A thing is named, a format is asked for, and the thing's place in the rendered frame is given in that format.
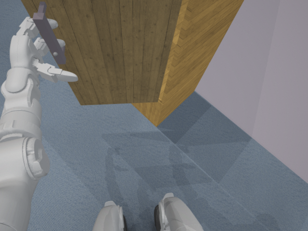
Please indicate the robot right thigh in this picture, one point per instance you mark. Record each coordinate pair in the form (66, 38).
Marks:
(177, 215)

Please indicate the robot left upper arm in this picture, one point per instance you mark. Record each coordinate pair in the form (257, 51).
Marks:
(23, 162)

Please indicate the robot right shin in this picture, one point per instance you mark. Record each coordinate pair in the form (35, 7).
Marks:
(165, 227)

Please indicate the left robot hand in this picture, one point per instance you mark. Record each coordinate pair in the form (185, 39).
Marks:
(23, 53)

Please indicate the cupboard door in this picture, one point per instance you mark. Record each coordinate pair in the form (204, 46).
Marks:
(117, 48)

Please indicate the robot left forearm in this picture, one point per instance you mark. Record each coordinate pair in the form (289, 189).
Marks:
(21, 116)

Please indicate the handle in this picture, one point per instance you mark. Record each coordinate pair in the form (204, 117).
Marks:
(47, 33)

